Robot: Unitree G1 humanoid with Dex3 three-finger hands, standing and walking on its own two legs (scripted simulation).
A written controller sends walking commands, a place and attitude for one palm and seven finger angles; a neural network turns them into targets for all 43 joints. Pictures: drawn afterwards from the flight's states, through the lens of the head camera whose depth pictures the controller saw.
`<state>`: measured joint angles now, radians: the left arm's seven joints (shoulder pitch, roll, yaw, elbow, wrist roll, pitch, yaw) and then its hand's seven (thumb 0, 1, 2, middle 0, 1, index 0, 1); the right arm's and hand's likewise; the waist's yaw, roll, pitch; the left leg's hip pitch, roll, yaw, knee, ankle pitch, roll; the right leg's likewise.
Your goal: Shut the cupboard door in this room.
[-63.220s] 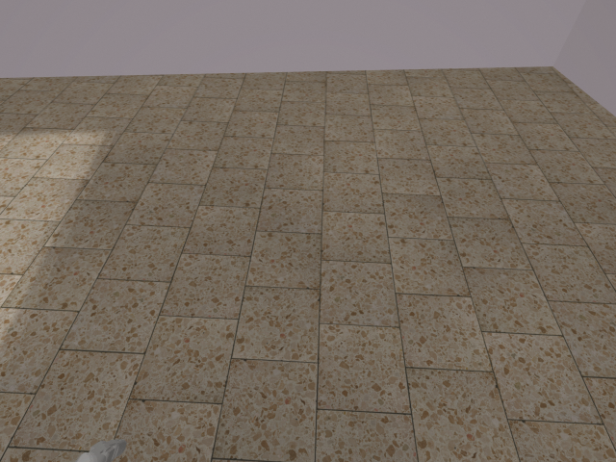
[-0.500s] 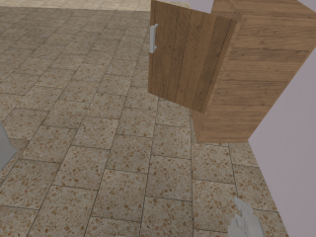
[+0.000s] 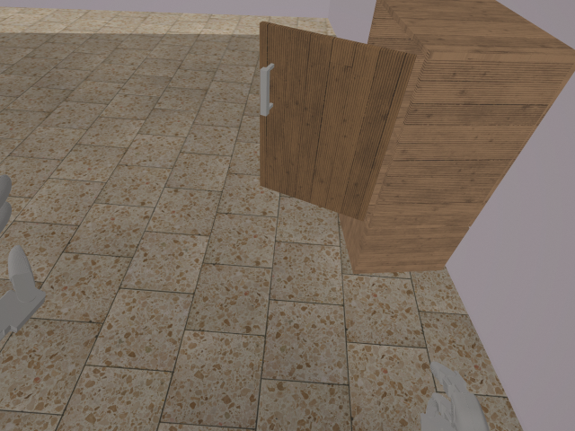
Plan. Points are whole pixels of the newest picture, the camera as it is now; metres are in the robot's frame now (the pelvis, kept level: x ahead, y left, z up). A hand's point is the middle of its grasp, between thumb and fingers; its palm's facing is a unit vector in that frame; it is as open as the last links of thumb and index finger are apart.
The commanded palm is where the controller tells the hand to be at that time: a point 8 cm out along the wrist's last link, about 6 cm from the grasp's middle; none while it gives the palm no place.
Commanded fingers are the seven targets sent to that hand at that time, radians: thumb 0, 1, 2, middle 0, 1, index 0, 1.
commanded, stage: let the arm hang, fingers relaxed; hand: left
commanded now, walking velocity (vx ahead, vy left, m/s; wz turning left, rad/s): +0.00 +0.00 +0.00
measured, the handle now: (267, 89) +1.02 +0.08 -0.02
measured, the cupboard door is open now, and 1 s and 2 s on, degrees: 61 61 61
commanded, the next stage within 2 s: look to check the result in 1.20 s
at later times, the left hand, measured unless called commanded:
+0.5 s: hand out of the picture -0.06 +0.19 -0.18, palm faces +0.05 -0.99 -0.15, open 7.0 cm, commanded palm none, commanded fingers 0.00 0.90 0.90 -0.20 -0.30 -0.20 -0.30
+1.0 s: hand out of the picture -0.07 +0.19 -0.17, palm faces +0.04 -0.98 -0.22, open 7.3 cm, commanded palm none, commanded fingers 0.00 0.90 0.90 -0.20 -0.30 -0.20 -0.30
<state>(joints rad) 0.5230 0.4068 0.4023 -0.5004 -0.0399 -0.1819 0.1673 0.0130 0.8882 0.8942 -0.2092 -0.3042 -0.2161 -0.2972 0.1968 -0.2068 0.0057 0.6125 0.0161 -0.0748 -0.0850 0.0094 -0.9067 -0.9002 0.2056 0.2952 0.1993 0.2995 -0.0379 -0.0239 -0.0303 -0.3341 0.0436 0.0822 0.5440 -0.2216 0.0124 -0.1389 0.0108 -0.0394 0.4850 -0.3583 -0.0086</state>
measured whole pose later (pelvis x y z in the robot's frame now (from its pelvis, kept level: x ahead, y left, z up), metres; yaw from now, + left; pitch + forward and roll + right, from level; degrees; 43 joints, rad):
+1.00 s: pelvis -0.04 +0.01 +0.01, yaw +1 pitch -2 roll -1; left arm 0.34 0.16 0.01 1.12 0.02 0.02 0.03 0.00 0.91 0.89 -0.20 -0.30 -0.20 -0.29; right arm 0.29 -0.16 -0.01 1.12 -0.01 0.03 -0.02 0.00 -0.91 -0.90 0.20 0.29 0.20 0.30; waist -0.02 0.02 -0.01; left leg -0.28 0.01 0.08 0.41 -0.09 0.04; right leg -0.13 -0.02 -0.05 0.45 -0.28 0.01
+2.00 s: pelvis +0.00 +0.00 +0.01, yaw +1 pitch -2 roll +0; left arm 0.29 0.15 0.01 1.14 0.01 0.00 0.04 0.00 0.91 0.89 -0.20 -0.30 -0.20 -0.29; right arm 0.23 -0.16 0.00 1.14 -0.01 0.01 -0.03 0.00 -0.91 -0.90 0.20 0.29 0.20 0.30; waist -0.01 0.00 0.04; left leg -0.23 0.02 0.07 0.41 -0.15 0.01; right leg -0.04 0.00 -0.06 0.38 -0.31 -0.01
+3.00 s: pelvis +0.12 +0.01 +0.01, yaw +38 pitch +1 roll +2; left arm 0.32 0.18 0.05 0.95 0.02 -0.04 0.01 0.00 0.91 0.89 -0.20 -0.30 -0.20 -0.29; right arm 0.24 -0.26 -0.09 0.95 -0.03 0.04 0.04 0.00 -0.91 -0.90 0.20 0.29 0.19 0.30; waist -0.03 0.02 0.05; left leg -0.63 0.04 0.01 1.15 -0.23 -0.02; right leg -0.08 -0.07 -0.18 0.35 -0.29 0.00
